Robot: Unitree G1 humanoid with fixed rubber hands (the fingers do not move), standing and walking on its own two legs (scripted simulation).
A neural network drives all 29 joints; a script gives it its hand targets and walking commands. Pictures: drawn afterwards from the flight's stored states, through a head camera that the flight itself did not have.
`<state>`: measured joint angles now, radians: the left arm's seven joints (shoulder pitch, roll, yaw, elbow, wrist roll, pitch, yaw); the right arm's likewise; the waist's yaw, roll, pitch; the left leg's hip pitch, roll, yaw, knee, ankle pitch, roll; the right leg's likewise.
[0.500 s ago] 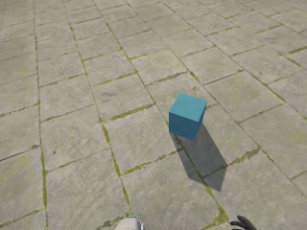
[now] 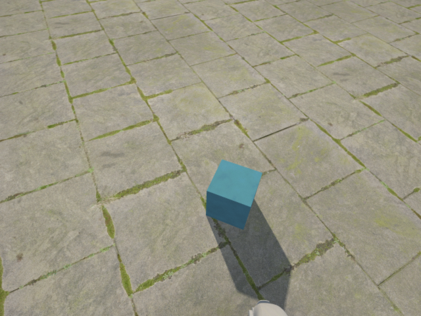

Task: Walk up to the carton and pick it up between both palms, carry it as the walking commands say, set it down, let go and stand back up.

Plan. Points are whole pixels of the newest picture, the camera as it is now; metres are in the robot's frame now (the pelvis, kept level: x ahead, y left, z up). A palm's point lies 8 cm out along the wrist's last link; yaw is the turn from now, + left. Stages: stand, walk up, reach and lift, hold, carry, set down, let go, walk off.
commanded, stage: walk up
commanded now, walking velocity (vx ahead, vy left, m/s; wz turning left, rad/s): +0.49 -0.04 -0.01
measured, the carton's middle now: (232, 195) +0.74 -0.13 -0.65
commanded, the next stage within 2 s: none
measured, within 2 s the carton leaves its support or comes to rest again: neither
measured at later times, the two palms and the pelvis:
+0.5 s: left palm (105, 290) +0.20 +0.24 -0.14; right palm (313, 243) +0.30 -0.24 -0.13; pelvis +0.18 +0.00 -0.01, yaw +0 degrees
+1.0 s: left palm (142, 223) +0.36 +0.18 -0.14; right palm (333, 254) +0.28 -0.30 -0.16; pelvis +0.30 -0.06 -0.02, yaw -1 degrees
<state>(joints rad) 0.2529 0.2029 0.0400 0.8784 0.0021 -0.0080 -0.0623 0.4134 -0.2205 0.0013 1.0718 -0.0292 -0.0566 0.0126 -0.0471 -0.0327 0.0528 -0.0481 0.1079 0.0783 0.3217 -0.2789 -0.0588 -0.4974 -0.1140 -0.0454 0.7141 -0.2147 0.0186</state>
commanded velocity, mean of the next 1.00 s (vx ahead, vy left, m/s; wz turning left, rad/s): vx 0.36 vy -0.03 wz -0.01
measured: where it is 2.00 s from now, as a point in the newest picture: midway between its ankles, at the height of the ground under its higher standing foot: (198, 290)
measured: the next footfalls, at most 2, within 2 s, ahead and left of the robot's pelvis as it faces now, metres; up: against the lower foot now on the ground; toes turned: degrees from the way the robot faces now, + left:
right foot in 0.06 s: +0.18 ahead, -0.17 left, +0.00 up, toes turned -8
left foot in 0.50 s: +0.31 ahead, +0.14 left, +0.00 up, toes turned +6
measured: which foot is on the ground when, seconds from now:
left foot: down 0.00-0.06, up 0.08-0.48, down 0.50-0.94, up 0.96-1.00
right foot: up 0.00-0.04, down 0.06-0.52, up 0.54-0.92, down 0.94-1.00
